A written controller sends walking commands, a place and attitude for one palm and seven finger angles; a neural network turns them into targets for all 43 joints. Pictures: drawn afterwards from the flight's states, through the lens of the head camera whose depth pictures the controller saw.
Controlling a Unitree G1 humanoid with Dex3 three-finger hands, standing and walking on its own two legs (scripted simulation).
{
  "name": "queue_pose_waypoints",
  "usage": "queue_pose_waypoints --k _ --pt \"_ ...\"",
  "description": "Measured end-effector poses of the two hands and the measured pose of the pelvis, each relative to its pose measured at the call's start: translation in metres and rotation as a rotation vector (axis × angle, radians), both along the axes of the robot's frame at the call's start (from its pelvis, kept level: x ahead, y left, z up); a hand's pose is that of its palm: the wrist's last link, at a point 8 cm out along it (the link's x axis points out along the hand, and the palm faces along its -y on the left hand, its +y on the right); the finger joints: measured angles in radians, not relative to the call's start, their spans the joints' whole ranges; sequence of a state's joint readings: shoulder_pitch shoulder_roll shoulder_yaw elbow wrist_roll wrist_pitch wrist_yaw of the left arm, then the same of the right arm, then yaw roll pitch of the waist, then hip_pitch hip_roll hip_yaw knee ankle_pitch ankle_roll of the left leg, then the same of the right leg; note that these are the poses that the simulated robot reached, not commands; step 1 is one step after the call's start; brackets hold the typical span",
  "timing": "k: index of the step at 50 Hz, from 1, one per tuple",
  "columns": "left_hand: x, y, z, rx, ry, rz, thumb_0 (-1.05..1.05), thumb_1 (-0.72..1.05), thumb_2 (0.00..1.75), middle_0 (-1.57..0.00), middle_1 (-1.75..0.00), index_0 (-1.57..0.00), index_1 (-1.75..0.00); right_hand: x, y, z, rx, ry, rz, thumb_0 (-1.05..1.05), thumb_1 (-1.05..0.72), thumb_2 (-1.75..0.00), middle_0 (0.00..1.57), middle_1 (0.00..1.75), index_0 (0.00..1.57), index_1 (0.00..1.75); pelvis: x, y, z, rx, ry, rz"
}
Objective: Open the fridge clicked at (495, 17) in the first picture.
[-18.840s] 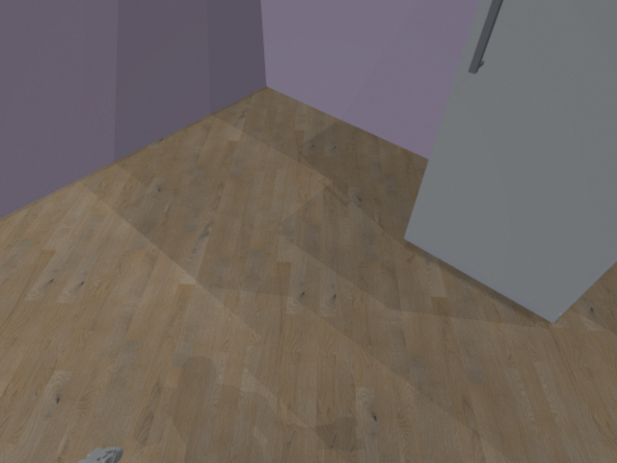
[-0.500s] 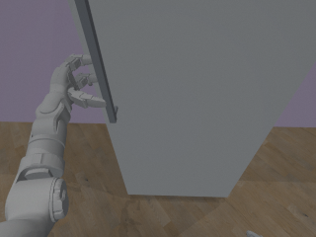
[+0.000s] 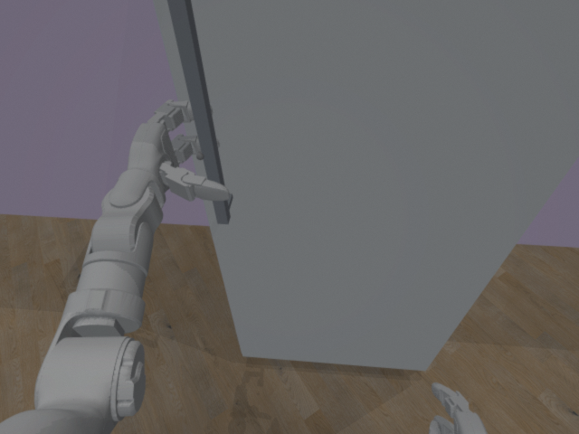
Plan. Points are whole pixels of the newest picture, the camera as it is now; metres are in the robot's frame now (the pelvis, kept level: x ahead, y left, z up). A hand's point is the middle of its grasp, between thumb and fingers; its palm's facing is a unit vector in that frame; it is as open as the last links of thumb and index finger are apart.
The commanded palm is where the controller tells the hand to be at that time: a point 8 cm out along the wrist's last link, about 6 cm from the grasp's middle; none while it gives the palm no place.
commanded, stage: slide the fingers in behind the handle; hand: left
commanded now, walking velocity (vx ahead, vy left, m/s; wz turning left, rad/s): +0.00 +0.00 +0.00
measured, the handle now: (205, 101) +0.47 +0.14 +0.25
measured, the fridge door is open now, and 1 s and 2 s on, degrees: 0 0 0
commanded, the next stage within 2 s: grip the handle and tug to test in 1.10 s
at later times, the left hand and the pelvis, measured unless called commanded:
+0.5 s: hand (220, 155) +0.42 +0.12 +0.20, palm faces -0.04 -1.00 +0.01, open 14.0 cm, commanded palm +0.40 +0.17 +0.20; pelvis +0.00 -0.01 +0.00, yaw +0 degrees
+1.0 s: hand (225, 155) +0.42 +0.11 +0.20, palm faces -0.02 -1.00 +0.00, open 14.1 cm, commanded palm +0.40 +0.16 +0.20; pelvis +0.01 -0.01 +0.00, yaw +0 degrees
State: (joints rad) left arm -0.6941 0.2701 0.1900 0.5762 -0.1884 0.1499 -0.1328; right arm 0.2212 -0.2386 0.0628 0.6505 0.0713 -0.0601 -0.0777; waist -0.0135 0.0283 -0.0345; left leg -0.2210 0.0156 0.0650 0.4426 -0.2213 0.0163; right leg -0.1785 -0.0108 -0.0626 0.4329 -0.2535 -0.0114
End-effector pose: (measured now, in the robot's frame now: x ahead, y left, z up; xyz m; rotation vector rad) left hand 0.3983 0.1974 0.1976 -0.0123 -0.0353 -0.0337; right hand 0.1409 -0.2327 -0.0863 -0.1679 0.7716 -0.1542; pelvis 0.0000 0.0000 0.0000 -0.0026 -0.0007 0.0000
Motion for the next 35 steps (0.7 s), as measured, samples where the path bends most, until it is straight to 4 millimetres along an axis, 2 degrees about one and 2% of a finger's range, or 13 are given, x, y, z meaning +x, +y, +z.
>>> queue_pose_waypoints --k 18,35 --pt "0.003 -0.018 -0.003 0.006 0.018 0.001 -0.01 -0.50 0.30 -0.30 -1.20 -0.30 -1.20 -0.023 -0.017 -0.011 -0.006 0.090 -0.041 0.02 -0.90 -0.89 0.20 0.30 0.20 0.30 0.003 -0.008 0.000 0.002 -0.004 -0.004" --pt "0.007 -0.032 -0.001 0.003 0.012 0.000 -0.01 -0.50 0.30 -0.29 -1.20 -0.30 -1.20 -0.017 -0.021 -0.010 0.001 0.078 -0.035 0.02 -0.90 -0.89 0.20 0.30 0.20 0.30 0.004 -0.012 0.001 0.003 0.001 -0.004"
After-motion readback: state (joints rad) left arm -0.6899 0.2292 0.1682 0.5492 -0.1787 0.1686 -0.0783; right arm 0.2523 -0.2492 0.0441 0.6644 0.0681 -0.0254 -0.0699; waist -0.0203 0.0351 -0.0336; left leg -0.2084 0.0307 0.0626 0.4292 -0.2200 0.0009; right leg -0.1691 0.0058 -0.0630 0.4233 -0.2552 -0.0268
